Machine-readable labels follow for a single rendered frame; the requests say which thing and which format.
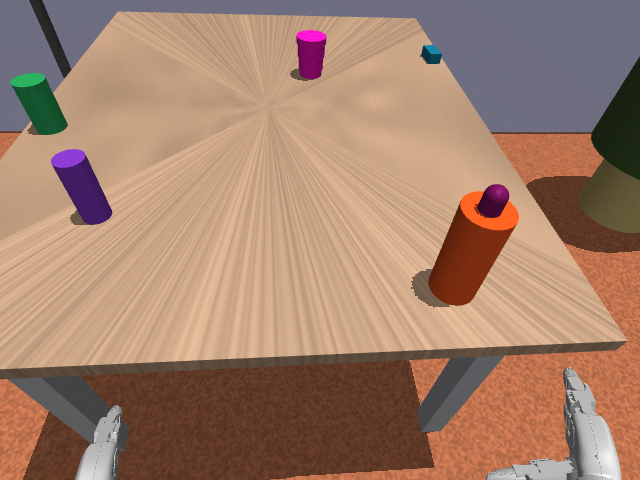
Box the table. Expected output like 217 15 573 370
0 12 627 451

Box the left robot hand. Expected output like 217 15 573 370
75 405 122 480

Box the potted plant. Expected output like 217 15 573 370
578 57 640 233

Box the right robot hand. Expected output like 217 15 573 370
486 367 622 480

